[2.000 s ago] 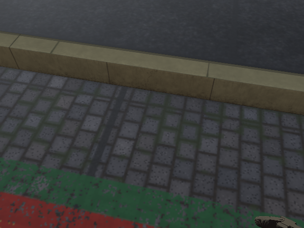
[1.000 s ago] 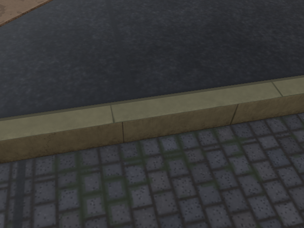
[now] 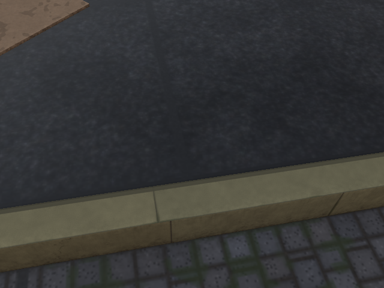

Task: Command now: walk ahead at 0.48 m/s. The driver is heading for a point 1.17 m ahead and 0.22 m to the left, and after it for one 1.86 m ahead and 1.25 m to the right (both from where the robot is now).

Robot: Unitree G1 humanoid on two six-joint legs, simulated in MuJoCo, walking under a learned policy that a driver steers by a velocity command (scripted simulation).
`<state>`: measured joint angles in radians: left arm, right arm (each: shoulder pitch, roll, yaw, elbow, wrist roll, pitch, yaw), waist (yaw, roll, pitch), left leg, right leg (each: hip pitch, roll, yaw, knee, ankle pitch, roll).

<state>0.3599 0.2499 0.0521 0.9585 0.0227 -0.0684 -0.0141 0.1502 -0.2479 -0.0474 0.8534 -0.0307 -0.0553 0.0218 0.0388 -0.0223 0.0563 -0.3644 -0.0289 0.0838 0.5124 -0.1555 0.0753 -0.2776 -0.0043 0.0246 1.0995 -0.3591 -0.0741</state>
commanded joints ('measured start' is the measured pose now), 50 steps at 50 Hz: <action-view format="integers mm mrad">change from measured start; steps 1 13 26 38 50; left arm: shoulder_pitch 42 -335 -126 98 135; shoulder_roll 64 27 84 77 51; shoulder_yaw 8 -18 12 17 -30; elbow -39 -137 -96 -8 82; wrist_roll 21 7 11 28 0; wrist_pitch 4 15 -19 -43 -27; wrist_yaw -11 -21 13 33 47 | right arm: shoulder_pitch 62 294 248 -29 -404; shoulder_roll -84 -102 -55 12 158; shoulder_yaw -20 -17 -9 -23 96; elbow -4 118 101 -26 -417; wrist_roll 16 19 18 -15 21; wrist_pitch -21 -47 -9 79 70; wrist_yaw -6 -12 -32 -26 -22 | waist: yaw -7 -83 -14 -5 -92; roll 102 70 -34 -52 9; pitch -52 38 -121 -41 119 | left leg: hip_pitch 171 298 -194 -608 -756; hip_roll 252 205 81 109 145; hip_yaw -336 -142 -138 -61 69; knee -363 -419 643 1147 988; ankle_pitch -99 179 -205 -182 -374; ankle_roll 106 119 8 -29 116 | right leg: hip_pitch -197 -338 284 326 163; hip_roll -93 -94 -338 -382 -256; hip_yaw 27 -72 238 -18 -372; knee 25 -420 -859 -895 -1159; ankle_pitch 93 367 271 339 452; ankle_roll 1 69 -96 -154 -32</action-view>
